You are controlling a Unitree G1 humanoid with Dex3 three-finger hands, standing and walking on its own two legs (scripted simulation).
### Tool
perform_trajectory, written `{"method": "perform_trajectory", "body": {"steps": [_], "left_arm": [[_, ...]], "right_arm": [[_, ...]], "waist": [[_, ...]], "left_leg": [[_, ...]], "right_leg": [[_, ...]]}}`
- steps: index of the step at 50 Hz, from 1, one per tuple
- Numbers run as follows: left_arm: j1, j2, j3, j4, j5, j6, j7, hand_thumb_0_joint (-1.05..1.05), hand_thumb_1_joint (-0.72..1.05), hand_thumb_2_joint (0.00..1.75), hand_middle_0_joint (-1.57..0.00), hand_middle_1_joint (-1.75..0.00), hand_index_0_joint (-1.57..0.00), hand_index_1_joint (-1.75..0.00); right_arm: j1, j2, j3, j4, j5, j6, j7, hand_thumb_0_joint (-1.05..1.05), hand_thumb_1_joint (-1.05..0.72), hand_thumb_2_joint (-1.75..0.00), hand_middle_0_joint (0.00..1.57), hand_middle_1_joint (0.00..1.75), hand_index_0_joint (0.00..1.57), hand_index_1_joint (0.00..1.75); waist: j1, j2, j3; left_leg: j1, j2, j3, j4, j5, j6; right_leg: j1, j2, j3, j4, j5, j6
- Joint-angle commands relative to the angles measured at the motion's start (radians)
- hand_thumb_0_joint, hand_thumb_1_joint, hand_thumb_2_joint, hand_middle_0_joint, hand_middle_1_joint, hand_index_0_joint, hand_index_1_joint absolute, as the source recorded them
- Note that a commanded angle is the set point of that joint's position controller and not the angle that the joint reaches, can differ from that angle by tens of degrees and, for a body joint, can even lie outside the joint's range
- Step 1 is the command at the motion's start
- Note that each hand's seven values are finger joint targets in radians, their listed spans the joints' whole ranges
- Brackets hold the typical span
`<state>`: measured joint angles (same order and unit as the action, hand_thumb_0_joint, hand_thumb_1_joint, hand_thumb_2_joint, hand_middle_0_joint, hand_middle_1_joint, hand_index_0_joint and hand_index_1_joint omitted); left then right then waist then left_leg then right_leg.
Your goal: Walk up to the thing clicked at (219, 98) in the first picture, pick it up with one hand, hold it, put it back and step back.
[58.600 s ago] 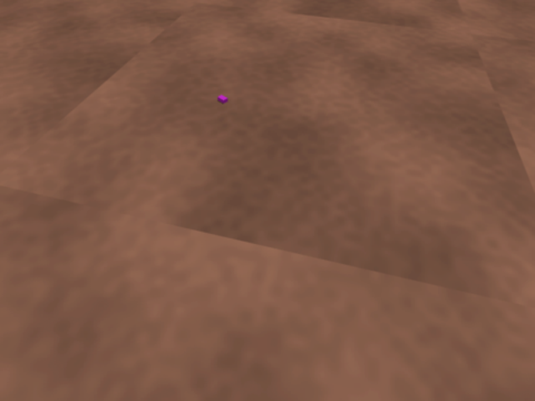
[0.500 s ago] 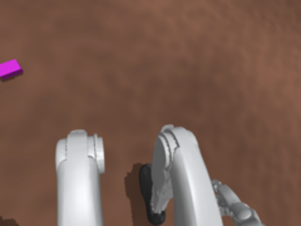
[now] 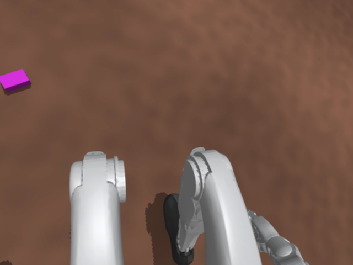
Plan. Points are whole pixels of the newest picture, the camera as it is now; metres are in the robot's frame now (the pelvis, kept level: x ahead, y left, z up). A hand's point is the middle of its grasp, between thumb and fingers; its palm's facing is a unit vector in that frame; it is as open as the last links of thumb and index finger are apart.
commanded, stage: rise first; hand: left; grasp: from above
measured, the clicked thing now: (15, 80) +0.53 +0.40 -0.29
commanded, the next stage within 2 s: none
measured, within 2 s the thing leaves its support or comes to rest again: neither
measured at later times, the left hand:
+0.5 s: hand out of the picture +0.32 +0.43 -0.16, palm faces -0.44 -0.16 -0.88, open 10.5 cm
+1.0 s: hand out of the picture +0.31 +0.43 -0.15, palm faces -0.44 -0.16 -0.88, open 9.5 cm
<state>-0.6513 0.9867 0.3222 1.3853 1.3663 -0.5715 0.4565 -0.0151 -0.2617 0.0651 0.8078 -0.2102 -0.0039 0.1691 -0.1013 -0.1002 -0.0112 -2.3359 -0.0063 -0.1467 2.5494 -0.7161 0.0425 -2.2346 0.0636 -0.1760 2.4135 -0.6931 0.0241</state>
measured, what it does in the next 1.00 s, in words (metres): stands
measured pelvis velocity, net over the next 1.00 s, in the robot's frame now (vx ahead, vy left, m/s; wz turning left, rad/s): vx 0.00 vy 0.00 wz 0.01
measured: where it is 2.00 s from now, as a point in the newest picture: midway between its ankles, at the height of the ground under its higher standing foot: (143, 249)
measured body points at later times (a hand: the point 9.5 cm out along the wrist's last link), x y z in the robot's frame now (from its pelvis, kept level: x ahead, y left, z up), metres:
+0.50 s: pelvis +0.00 +0.00 +0.00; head +0.21 +0.12 +0.38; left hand +0.34 +0.44 -0.11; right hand +0.15 -0.26 -0.10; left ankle +0.07 +0.11 -0.27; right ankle +0.10 -0.11 -0.27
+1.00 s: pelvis +0.00 +0.00 +0.01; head +0.20 +0.12 +0.39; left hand +0.33 +0.44 -0.10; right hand +0.16 -0.26 -0.10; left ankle +0.07 +0.11 -0.27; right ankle +0.10 -0.11 -0.27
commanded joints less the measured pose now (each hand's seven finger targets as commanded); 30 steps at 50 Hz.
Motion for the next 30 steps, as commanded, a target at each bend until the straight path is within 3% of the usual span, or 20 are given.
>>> {"method": "perform_trajectory", "body": {"steps": [1, 4, 8, 10, 11, 13, 14, 18, 19, 27, 30], "left_arm": [[-0.197, 0.330, 0.059, -0.140, -0.043, -0.001, 0.031, 0.00, -0.06, 0.62, -0.50, -0.60, -0.49, -0.61], [-0.192, 0.328, 0.043, -0.139, -0.037, 0.004, 0.022, 0.00, -0.05, 0.62, -0.51, -0.59, -0.50, -0.61], [-0.152, 0.351, 0.069, -0.110, -0.035, 0.012, 0.017, 0.00, -0.02, 0.58, -0.54, -0.56, -0.53, -0.57], [-0.213, 0.322, 0.043, -0.149, -0.048, 0.007, 0.010, 0.00, -0.02, 0.58, -0.54, -0.56, -0.53, -0.57], [-0.180, 0.345, 0.062, -0.111, -0.049, 0.011, 0.009, 0.00, -0.02, 0.59, -0.54, -0.56, -0.53, -0.57], [-0.215, 0.348, 0.051, -0.149, -0.048, 0.003, 0.005, 0.00, 0.00, 0.57, -0.56, -0.54, -0.55, -0.55], [-0.190, 0.358, 0.066, -0.129, -0.049, 0.005, 0.002, 0.00, 0.01, 0.56, -0.57, -0.53, -0.56, -0.54], [-0.204, 0.321, 0.043, -0.123, -0.057, 0.001, -0.009, 0.00, 0.02, 0.56, -0.57, -0.53, -0.56, -0.54], [-0.202, 0.332, 0.038, -0.129, -0.046, 0.000, -0.011, 0.00, 0.02, 0.55, -0.58, -0.53, -0.57, -0.54], [-0.182, 0.362, 0.075, -0.184, -0.054, -0.003, -0.013, 0.00, 0.06, 0.51, -0.62, -0.49, -0.61, -0.50], [-0.212, 0.341, 0.062, -0.198, -0.061, -0.003, -0.018, 0.00, 0.08, 0.49, -0.64, -0.47, -0.63, -0.48]], "right_arm": [[0.127, -0.287, -0.086, -0.037, 0.007, -0.008, -0.011, 0.00, -0.90, -0.90, 0.20, 0.30, 0.20, 0.30], [0.115, -0.287, -0.087, -0.044, 0.014, -0.015, -0.011, 0.00, -0.90, -0.90, 0.20, 0.30, 0.20, 0.30], [0.120, -0.284, -0.085, -0.041, 0.015, -0.012, -0.013, 0.00, -0.90, -0.90, 0.20, 0.30, 0.20, 0.30], [0.118, -0.275, -0.082, -0.047, 0.015, -0.014, -0.011, 0.00, -0.90, -0.90, 0.20, 0.30, 0.20, 0.30], [0.118, -0.282, -0.085, -0.045, 0.019, -0.014, -0.015, 0.00, -0.90, -0.90, 0.20, 0.30, 0.20, 0.30], [0.115, -0.277, -0.080, -0.054, 0.018, -0.015, -0.016, 0.00, -0.90, -0.90, 0.20, 0.30, 0.20, 0.30], [0.110, -0.284, -0.083, -0.050, 0.020, -0.014, -0.017, 0.00, -0.90, -0.90, 0.20, 0.30, 0.20, 0.30], [0.125, -0.281, -0.077, -0.032, 0.021, -0.015, -0.014, 0.00, -0.90, -0.90, 0.20, 0.30, 0.20, 0.30], [0.120, -0.283, -0.075, -0.039, 0.018, -0.015, -0.015, 0.00, -0.90, -0.90, 0.20, 0.30, 0.20, 0.30], [0.126, -0.289, -0.084, -0.038, 0.020, -0.010, -0.012, 0.00, -0.90, -0.90, 0.20, 0.30, 0.20, 0.30], [0.125, -0.278, -0.084, -0.040, 0.022, -0.008, -0.009, 0.00, -0.90, -0.90, 0.20, 0.30, 0.20, 0.30]], "waist": [[0.028, 0.395, -0.600], [0.035, 0.413, -0.595], [0.046, 0.389, -0.612], [0.027, 0.372, -0.586], [0.032, 0.353, -0.595], [0.029, 0.358, -0.591], [0.038, 0.358, -0.594], [0.031, 0.373, -0.578], [0.030, 0.387, -0.592], [0.049, 0.389, -0.654], [0.045, 0.394, -0.624]], "left_leg": [[0.574, 0.007, 0.008, -0.331, 0.210, -0.018], [0.575, 0.007, 0.008, -0.339, 0.198, -0.020], [0.558, 0.003, 0.026, -0.328, 0.203, -0.014], [0.520, 0.000, 0.032, -0.323, 0.179, -0.010], [0.518, 0.001, 0.032, -0.319, 0.175, -0.007], [0.504, -0.001, 0.038, -0.313, 0.160, -0.006], [0.515, 0.001, 0.032, -0.317, 0.168, -0.007], [0.530, 0.001, 0.015, -0.336, 0.159, -0.012], [0.535, 0.001, 0.022, -0.329, 0.168, -0.010], [0.582, 0.000, 0.025, -0.312, 0.261, -0.009], [0.564, 0.001, 0.022, -0.328, 0.218, -0.011]], "right_leg": [[0.163, 0.032, -0.031, -0.183, 0.154, -0.058], [0.154, 0.031, -0.026, -0.181, 0.148, -0.061], [0.190, 0.035, -0.019, -0.197, 0.152, -0.060], [0.192, 0.033, -0.015, -0.207, 0.139, -0.061], [0.199, 0.033, -0.013, -0.213, 0.137, -0.062], [0.208, 0.033, -0.006, -0.215, 0.125, -0.062], [0.198, 0.032, -0.010, -0.209, 0.128, -0.062], [0.173, 0.031, -0.020, -0.200, 0.115, -0.061], [0.188, 0.034, -0.019, -0.205, 0.125, -0.061], [0.214, 0.036, -0.022, -0.195, 0.186, -0.057], [0.191, 0.033, -0.018, -0.197, 0.151, -0.063]]}}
